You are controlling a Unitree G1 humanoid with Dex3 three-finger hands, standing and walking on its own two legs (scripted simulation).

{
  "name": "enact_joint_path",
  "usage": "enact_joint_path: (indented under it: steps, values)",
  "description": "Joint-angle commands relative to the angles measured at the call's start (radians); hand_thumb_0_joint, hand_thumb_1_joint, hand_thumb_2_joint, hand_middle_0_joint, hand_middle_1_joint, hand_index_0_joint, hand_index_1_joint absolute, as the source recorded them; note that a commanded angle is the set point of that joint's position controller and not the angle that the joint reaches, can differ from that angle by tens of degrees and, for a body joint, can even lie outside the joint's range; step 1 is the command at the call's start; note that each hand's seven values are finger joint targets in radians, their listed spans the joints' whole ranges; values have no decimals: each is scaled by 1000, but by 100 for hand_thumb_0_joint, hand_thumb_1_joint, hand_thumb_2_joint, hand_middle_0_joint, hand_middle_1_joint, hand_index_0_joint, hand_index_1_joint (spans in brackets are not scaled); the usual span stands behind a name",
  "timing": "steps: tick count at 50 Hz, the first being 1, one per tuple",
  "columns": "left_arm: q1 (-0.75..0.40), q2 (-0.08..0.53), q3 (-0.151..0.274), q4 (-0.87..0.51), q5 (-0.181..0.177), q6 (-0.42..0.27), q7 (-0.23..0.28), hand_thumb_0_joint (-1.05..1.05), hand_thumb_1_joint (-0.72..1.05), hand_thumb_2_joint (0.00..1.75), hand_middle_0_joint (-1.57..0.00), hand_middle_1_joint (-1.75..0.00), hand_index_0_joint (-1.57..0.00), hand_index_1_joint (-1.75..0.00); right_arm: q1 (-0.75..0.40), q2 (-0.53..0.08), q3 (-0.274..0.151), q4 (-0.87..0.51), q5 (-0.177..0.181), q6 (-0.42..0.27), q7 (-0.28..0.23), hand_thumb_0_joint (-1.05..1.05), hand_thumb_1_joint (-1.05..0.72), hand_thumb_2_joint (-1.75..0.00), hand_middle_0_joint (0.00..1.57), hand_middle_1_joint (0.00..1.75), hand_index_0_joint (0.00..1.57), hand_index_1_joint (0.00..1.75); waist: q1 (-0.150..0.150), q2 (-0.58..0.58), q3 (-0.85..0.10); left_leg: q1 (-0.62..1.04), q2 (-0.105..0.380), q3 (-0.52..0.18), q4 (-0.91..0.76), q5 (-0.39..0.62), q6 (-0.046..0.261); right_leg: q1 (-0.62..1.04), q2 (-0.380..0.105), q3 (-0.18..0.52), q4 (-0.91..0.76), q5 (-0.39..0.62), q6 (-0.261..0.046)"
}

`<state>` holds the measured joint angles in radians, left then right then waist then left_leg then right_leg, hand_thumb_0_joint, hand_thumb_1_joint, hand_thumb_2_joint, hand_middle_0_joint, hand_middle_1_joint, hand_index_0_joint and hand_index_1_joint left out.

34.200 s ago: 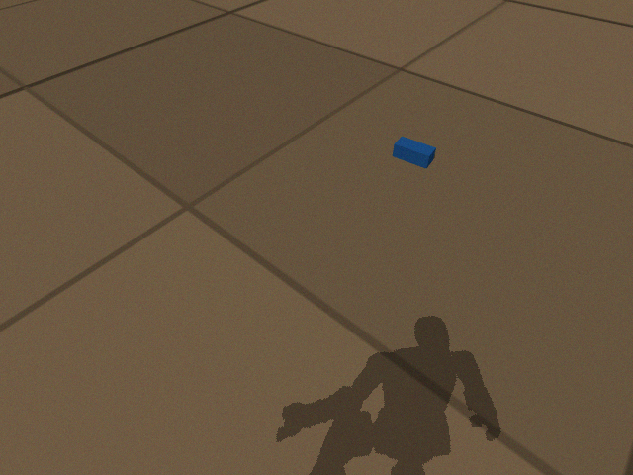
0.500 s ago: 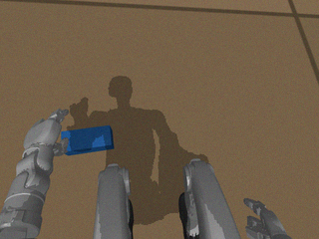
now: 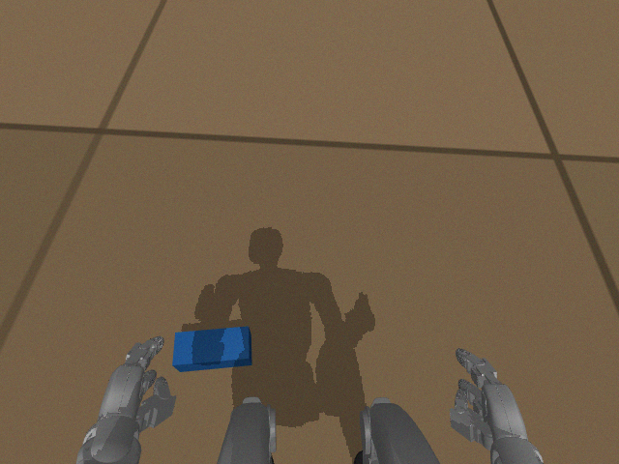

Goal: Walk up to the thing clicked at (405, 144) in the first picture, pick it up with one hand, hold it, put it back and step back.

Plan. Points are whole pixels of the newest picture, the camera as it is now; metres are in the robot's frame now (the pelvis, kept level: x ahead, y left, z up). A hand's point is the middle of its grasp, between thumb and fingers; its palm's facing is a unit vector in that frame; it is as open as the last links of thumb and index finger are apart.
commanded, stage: home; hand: left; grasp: from above
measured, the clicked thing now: (214, 349) +0.44 +0.25 -0.60
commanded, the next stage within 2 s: none
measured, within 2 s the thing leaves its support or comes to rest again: neither
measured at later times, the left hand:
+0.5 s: hand (151, 419) +0.19 +0.18 +0.03, palm faces +0.10 -0.98 -0.19, open 7.4 cm
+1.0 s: hand (154, 426) +0.19 +0.18 +0.03, palm faces +0.08 -0.98 -0.20, open 7.4 cm
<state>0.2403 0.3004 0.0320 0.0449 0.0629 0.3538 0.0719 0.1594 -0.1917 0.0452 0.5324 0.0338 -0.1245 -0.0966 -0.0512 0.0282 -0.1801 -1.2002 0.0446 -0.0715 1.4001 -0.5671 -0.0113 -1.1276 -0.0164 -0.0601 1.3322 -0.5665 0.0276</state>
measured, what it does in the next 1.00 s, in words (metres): rises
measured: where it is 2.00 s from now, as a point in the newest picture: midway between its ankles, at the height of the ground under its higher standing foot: outside the picture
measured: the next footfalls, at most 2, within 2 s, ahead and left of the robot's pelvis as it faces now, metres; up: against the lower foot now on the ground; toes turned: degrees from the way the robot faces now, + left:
none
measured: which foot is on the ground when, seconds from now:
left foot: down 0.00-1.00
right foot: down 0.00-1.00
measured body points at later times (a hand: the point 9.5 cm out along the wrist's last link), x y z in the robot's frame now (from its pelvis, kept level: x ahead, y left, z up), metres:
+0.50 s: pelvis +0.04 +0.00 +0.08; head +0.06 +0.01 +0.53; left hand +0.19 +0.24 +0.05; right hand +0.22 -0.24 +0.02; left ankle +0.05 +0.12 -0.60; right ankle +0.04 -0.14 -0.60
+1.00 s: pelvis +0.03 -0.01 +0.08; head +0.05 +0.00 +0.53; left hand +0.18 +0.23 +0.05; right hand +0.19 -0.24 +0.01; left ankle +0.05 +0.12 -0.60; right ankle +0.04 -0.14 -0.60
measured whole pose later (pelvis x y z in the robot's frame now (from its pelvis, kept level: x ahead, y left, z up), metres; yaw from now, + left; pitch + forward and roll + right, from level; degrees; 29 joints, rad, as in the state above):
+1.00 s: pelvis +0.03 -0.01 +0.08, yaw +2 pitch +9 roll -3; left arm 0.50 0.22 0.04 -0.13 -0.05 0.45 0.02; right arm 0.30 -0.21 0.04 0.55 0.00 -0.24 -0.18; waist -0.04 0.04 -0.15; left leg -0.71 0.04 -0.05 1.02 -0.47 -0.02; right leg -0.64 -0.02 -0.06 0.95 -0.47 0.02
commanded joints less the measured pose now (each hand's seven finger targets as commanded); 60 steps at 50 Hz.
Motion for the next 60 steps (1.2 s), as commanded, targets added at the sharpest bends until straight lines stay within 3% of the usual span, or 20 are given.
enact_joint_path:
  steps: [1, 7, 9, 15, 19, 22, 32, 33, 43, 48, 60]
  values:
    - [35, 80, 72, -262, -61, 13, 21, 0, 90, 90, -20, -30, -20, -30, 43, -144, -51, -136, 1, -70, -58, 0, -90, -90, 20, 30, 20, 30, -13, 96, -270, 435, -21, -18, -359, 198, 11, 272, 32, 7, -299, 209, -41]
    - [193, 28, 72, -368, -125, 71, 10, 0, 90, 90, -20, -30, -20, -30, 77, -129, -39, -174, -3, -103, -93, 0, -90, -90, 20, 30, 20, 30, 9, 81, -184, 539, -29, 8, -470, 292, 11, 428, 40, -14, -429, 288, -36]
    - [225, 16, 67, -378, -136, 83, 2, 0, 90, 90, -20, -30, -20, -30, 85, -125, -37, -172, -7, -113, -99, 0, -90, -90, 20, 30, 20, 30, -1, 62, -152, 549, -29, 14, -481, 333, 14, 459, 42, -22, -457, 322, -34]
    - [283, 11, 67, -401, -126, 84, -25, 0, 90, 90, -20, -30, -20, -30, 91, -135, -54, -183, -17, -136, -102, 0, -90, -90, 20, 30, 20, 30, 3, 29, -95, 582, -37, 25, -526, 348, 19, 507, 44, -29, -510, 327, -32]
    - [254, 10, 59, -376, -119, 75, -44, 0, 90, 90, -20, -30, -20, -30, 84, -143, -61, -169, -24, -150, -101, 0, -90, -90, 20, 30, 20, 30, -8, 13, -49, 587, -43, 42, -532, 323, 22, 500, 39, -24, -530, 311, -25]
    - [234, 18, 67, -382, -115, 64, -50, 0, 90, 90, -20, -30, -20, -30, 75, -148, -62, -169, -27, -159, -97, 0, -90, -90, 20, 30, 20, 30, 3, 21, -40, 595, -42, 39, -544, 300, 20, 501, 36, -24, -533, 285, -25]
    - [232, 24, 64, -378, -107, 54, -47, 0, 90, 90, -20, -30, -20, -30, 59, -150, -62, -153, -32, -169, -96, 0, -90, -90, 20, 30, 20, 30, 11, 42, -68, 619, -44, 40, -544, 318, 18, 525, 33, -16, -533, 305, -25]
    - [232, 22, 60, -373, -105, 53, -48, 0, 90, 90, -20, -30, -20, -30, 55, -151, -62, -156, -33, -171, -96, 0, -90, -90, 20, 30, 20, 30, 2, 34, -64, 621, -41, 37, -548, 309, 19, 522, 37, -19, -532, 296, -25]
    - [226, 18, 58, -364, -109, 54, -46, 0, 90, 90, -20, -30, -20, -30, 45, -149, -58, -151, -32, -179, -99, 0, -90, -90, 20, 30, 20, 30, 14, 29, -30, 593, -39, 34, -572, 207, 20, 503, 37, -20, -550, 204, -24]
    - [237, 19, 61, -373, -109, 54, -45, 0, 90, 90, -20, -30, -20, -30, 55, -144, -60, -148, -31, -182, -102, 0, -90, -90, 20, 30, 20, 30, 17, 21, -66, 605, -39, 35, -555, 271, 19, 521, 36, -16, -539, 259, -25]
    - [246, 28, 72, -339, -112, 53, -50, 0, 90, 90, -20, -30, -20, -30, 57, -151, -64, -141, -32, -187, -103, 0, -90, -90, 20, 30, 20, 30, 14, 17, -39, 589, -39, 38, -559, 231, 21, 514, 35, -12, -549, 221, -23]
